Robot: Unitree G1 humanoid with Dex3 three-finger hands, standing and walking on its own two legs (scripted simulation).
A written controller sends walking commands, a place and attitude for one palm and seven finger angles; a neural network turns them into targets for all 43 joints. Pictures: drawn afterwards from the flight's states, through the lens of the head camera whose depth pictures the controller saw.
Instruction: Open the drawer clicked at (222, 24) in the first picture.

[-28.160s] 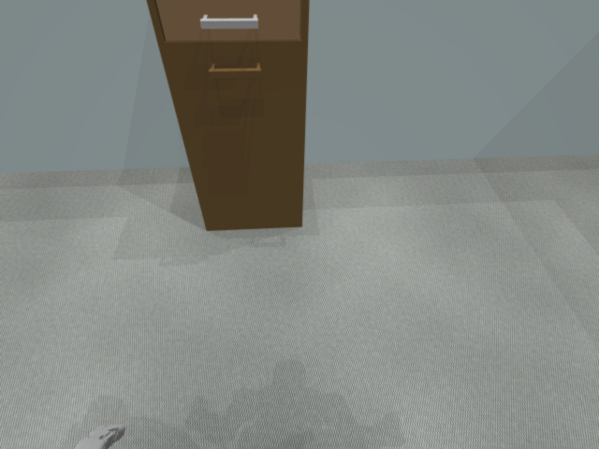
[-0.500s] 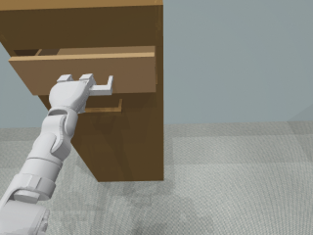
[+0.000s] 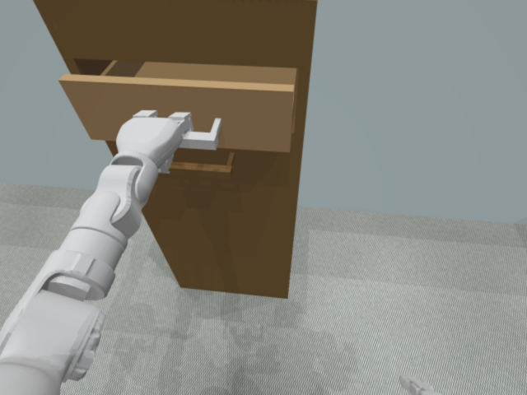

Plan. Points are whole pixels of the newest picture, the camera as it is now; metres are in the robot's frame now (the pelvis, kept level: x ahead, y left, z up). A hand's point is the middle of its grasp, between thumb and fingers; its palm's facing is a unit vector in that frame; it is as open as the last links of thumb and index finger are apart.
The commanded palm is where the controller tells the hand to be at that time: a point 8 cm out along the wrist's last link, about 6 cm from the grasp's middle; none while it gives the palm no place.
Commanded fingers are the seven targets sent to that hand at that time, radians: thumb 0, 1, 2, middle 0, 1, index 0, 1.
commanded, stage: pull the drawer open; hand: left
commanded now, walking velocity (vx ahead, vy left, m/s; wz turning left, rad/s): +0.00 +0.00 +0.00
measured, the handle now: (174, 130) +0.50 +0.18 +0.14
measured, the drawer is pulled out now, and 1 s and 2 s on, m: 0.06 0.11 0.18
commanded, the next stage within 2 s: none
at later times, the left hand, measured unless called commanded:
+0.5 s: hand (155, 184) +0.40 +0.19 +0.11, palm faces +0.06 -0.09 -0.99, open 5.8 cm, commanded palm +0.38 +0.20 +0.17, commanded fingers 0.00 0.90 0.90 -0.40 -1.35 -0.40 -1.35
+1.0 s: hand (153, 186) +0.39 +0.19 +0.11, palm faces +0.02 -0.09 -1.00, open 5.7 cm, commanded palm +0.34 +0.20 +0.17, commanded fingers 0.00 0.90 0.90 -0.40 -1.35 -0.40 -1.35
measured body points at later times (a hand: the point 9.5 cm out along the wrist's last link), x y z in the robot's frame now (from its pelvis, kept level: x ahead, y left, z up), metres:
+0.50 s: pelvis +0.02 +0.00 +0.01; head +0.04 -0.02 +0.45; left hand +0.39 +0.19 +0.17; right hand +0.17 -0.25 -0.11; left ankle +0.02 +0.07 -0.72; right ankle -0.04 -0.08 -0.72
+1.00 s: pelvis +0.00 +0.00 +0.00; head +0.02 -0.03 +0.45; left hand +0.39 +0.20 +0.17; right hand +0.14 -0.25 -0.12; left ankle +0.02 +0.07 -0.72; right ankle -0.04 -0.08 -0.72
